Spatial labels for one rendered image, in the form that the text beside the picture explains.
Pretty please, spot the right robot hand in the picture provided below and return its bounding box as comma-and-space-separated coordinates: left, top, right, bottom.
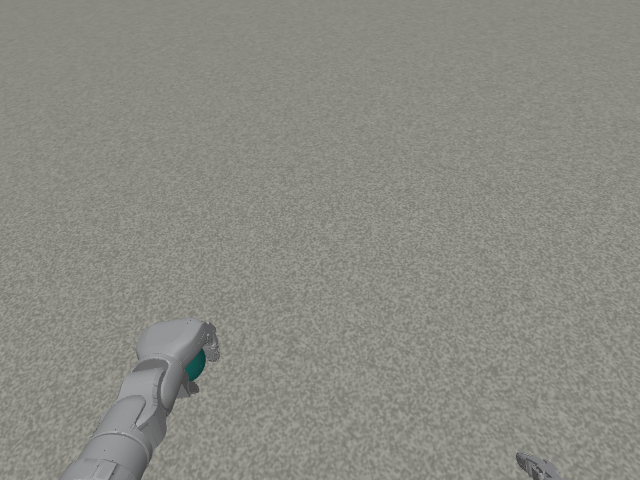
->
516, 452, 568, 480

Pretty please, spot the left robot arm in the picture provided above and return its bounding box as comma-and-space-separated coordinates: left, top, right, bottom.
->
58, 354, 184, 480

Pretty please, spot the ball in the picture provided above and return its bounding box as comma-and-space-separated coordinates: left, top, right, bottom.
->
185, 349, 206, 381

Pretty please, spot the left robot hand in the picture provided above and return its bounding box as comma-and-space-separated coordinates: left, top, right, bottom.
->
136, 317, 220, 399

